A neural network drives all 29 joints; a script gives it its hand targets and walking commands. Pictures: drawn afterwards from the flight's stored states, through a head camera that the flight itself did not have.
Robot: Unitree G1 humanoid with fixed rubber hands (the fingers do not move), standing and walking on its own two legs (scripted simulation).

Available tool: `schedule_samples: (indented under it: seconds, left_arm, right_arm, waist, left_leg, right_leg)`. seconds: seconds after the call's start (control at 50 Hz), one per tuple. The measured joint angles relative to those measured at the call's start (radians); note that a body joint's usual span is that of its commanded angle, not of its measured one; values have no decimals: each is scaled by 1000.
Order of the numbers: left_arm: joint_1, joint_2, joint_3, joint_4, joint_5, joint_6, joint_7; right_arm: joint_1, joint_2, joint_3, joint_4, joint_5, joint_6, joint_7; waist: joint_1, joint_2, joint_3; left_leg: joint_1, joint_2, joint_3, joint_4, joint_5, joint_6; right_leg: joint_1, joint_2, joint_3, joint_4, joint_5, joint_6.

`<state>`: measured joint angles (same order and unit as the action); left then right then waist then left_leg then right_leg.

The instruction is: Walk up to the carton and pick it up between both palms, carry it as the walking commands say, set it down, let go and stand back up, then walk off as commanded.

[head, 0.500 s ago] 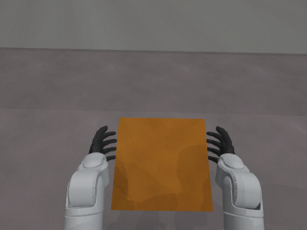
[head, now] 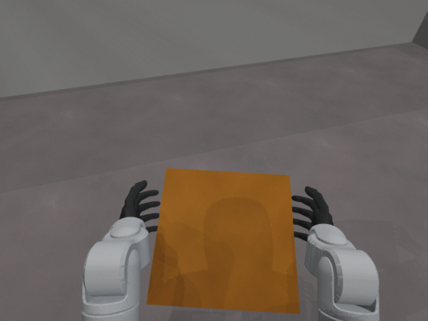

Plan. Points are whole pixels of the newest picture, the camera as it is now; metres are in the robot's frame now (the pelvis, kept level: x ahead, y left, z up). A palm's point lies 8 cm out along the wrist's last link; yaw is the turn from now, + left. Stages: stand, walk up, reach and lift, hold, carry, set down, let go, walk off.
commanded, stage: carry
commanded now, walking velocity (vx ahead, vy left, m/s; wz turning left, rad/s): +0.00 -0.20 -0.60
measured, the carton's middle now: (223, 240) +0.29 +0.00 +0.02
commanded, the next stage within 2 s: none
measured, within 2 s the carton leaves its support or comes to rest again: neither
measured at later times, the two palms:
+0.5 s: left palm (243, 239) +0.23 -0.03 +0.12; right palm out of the picture +0.14 -0.31 +0.12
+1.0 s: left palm (359, 295) +0.16 -0.18 +0.11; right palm out of the picture +0.04 -0.46 +0.12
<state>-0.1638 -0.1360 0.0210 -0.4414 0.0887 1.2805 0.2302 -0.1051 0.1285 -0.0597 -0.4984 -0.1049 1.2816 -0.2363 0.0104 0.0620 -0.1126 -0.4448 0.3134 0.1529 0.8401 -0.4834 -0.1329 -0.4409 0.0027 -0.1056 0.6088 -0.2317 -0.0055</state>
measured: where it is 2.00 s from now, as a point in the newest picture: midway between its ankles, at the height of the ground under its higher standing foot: outside the picture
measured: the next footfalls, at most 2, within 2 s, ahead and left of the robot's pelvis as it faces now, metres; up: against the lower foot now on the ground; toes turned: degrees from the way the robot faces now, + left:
left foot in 0.26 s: +0.04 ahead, +0.04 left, +0.00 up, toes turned +1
right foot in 0.60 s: -0.07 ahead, -0.32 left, +0.00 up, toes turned -27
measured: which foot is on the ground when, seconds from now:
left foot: up 0.00-0.24, down 0.26-0.60, up 0.62-0.96, down 0.98-1.00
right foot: down 0.00-0.28, up 0.30-0.58, down 0.60-1.00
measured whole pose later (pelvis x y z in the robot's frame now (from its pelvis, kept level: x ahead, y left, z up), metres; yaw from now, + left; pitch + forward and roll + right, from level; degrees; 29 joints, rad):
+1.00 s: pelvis -0.13 -0.22 +0.01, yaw -24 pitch +4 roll +0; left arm -0.10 -0.13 0.03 -0.43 0.11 1.23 0.21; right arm -0.12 0.13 -0.05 -0.42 -0.11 1.24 -0.21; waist 0.01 -0.02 -0.13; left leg -0.36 0.02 0.13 0.60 -0.32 0.01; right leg -0.43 0.07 -0.10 0.53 -0.18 -0.10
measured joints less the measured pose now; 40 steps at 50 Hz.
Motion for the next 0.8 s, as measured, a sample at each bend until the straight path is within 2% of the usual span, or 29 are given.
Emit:
schedule_samples:
  seconds: [0.04,0.1,0.18,0.24,0.26,0.28,0.32,0.38,0.42,0.48,0.52,0.58,0.6,0.62,0.66,0.68,0.74,0.8]
  left_arm:
    - [1,0,-6,28,2,-3,-3]
    - [17,2,0,27,8,-6,-10]
    - [30,3,4,-4,12,-19,-15]
    - [37,4,0,-17,15,-22,-11]
    - [40,4,2,-20,16,-21,-10]
    - [46,6,9,-22,16,-20,-9]
    - [69,7,15,-26,14,-15,-9]
    - [77,8,8,-22,11,0,-8]
    - [72,8,4,-21,10,2,-10]
    - [54,7,2,-37,11,-1,-9]
    - [38,5,8,-46,13,-3,-9]
    - [13,3,20,-44,15,-5,-13]
    - [3,1,22,-39,16,-4,-15]
    - [-4,0,15,-20,17,-14,-18]
    - [-7,-1,0,21,17,-27,-20]
    - [-4,0,-3,36,16,-29,-21]
    - [19,2,1,41,18,-37,-28]
    - [36,4,12,22,18,-50,-34]
  right_arm:
    - [-3,1,-15,14,1,10,2]
    - [-1,1,-4,21,7,14,-1]
    - [-2,1,9,15,12,-9,-1]
    - [-3,1,8,22,13,-24,6]
    - [-3,1,10,28,13,-28,9]
    - [-2,2,17,41,14,-34,12]
    - [1,1,26,65,12,-36,19]
    - [30,0,29,66,8,-35,25]
    - [43,0,28,50,8,-34,25]
    - [39,0,28,18,7,-31,22]
    - [26,0,30,6,4,-29,20]
    - [3,1,29,2,-3,-23,17]
    - [-3,2,26,-1,-6,-19,16]
    - [-11,1,13,2,-9,-18,16]
    - [-13,1,-12,17,-11,-13,17]
    - [-12,2,-17,24,-10,-8,17]
    - [-6,1,-6,28,0,-2,6]
    - [-3,1,13,26,12,-16,-6]
  waist:
    - [-11,-13,8]
    - [-22,-29,26]
    - [-15,-45,36]
    - [-4,-64,25]
    - [-3,-76,21]
    - [-2,-102,20]
    - [2,-102,11]
    - [7,-91,15]
    - [7,-80,20]
    - [2,-54,26]
    - [-1,-40,25]
    - [-1,-24,21]
    - [-2,-25,19]
    - [-2,-5,22]
    - [-11,0,28]
    - [-20,-5,35]
    - [-41,-11,56]
    - [-41,-14,64]
  left_leg:
    - [-73,-63,-48,176,-108,5]
    - [-128,-133,-52,266,-61,20]
    - [-117,-202,-40,159,-10,45]
    - [-49,-242,-31,-13,17,73]
    - [-12,-250,-21,-98,78,98]
    - [4,-255,-5,-128,136,134]
    - [17,-226,19,-137,153,163]
    - [65,-180,46,-196,169,145]
    - [92,-147,58,-237,194,121]
    - [100,-88,74,-264,219,90]
    - [93,-44,84,-262,227,64]
    - [73,26,95,-229,226,15]
    - [59,45,92,-199,218,-3]
    - [32,64,63,-150,177,-9]
    - [-45,13,-13,36,-30,-10]
    - [-81,-27,-35,137,-81,-6]
    - [-148,-119,-50,317,-55,11]
    - [-156,-181,-40,322,-10,27]
  right_leg:
    - [-24,4,10,27,-18,-23]
    - [-33,25,29,13,-3,-48]
    - [-52,70,49,5,25,-74]
    - [-70,106,62,13,36,-88]
    - [-75,116,68,21,37,-90]
    - [-81,112,78,39,24,-80]
    - [-136,105,58,213,-119,-32]
    - [-189,48,61,478,-146,19]
    - [-174,-4,71,482,-130,41]
    - [-121,-56,73,357,-147,57]
    - [-76,-68,60,240,-157,58]
    - [18,-52,22,25,-109,48]
    - [57,-43,16,-58,-49,43]
    - [50,-20,10,-64,11,46]
    - [8,-9,16,-2,-2,17]
    - [0,-10,20,10,-14,1]
    - [0,1,28,-4,-9,-29]
    - [5,25,29,-28,13,-52]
